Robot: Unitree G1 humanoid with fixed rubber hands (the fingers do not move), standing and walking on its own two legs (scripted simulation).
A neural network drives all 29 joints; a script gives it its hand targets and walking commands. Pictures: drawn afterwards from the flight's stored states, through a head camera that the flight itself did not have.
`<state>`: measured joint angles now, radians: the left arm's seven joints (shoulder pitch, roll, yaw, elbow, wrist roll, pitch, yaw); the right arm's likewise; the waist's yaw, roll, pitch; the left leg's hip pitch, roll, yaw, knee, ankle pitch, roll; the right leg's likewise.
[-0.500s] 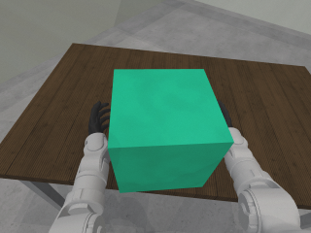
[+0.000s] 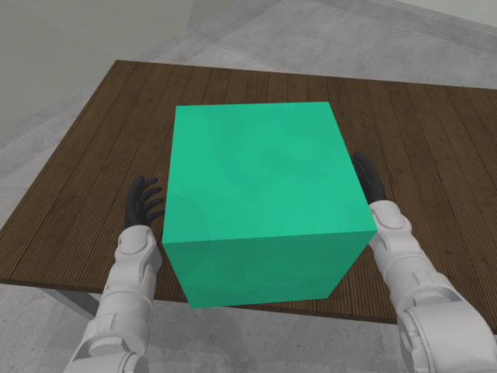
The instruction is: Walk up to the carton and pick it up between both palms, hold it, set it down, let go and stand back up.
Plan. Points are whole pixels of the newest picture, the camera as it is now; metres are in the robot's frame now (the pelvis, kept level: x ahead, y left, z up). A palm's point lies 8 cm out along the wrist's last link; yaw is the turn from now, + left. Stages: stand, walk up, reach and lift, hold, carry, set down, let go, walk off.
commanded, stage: set down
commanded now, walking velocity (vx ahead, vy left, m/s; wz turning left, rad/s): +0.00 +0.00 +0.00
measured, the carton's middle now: (257, 209) +0.39 +0.01 +0.04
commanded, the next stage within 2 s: none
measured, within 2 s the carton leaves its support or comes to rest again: neither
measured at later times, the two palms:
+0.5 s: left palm (115, 266) +0.28 +0.22 +0.04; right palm (406, 245) +0.33 -0.22 +0.05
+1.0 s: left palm (96, 310) +0.22 +0.23 +0.02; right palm (411, 290) +0.27 -0.22 +0.02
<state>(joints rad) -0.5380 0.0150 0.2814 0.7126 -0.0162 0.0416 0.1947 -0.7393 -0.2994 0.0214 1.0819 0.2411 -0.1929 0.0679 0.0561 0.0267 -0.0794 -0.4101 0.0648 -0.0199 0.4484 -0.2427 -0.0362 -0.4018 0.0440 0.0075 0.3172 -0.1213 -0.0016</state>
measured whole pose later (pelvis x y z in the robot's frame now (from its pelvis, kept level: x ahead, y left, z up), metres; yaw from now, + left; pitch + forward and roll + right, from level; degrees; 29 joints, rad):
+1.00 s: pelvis -0.03 -0.01 +0.00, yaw +0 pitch +6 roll -1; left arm 0.00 0.05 0.17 0.22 -0.09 0.08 0.17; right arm -0.09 -0.37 0.02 0.47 0.32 -0.12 0.14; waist 0.06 0.03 -0.05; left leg -0.32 0.06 -0.02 0.44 -0.22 -0.04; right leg -0.33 0.04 0.01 0.34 -0.11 -0.01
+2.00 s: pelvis -0.02 +0.00 +0.00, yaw +1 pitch +1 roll -1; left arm 0.33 0.06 0.06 0.01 -0.11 0.12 0.16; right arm 0.29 -0.37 -0.03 0.25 0.28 -0.08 0.16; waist 0.06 0.01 0.02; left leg -0.20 0.06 -0.02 0.42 -0.24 -0.04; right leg -0.21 0.04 0.01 0.34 -0.14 -0.01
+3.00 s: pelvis +0.00 +0.00 +0.00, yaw +1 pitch +2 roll -1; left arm 0.35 0.15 0.06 0.20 -0.06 0.08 0.06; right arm 0.30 -0.25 -0.03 0.54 0.14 -0.21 0.08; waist 0.06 -0.01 0.05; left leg -0.19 0.05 -0.02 0.42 -0.27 -0.04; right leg -0.20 0.03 0.01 0.34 -0.17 -0.01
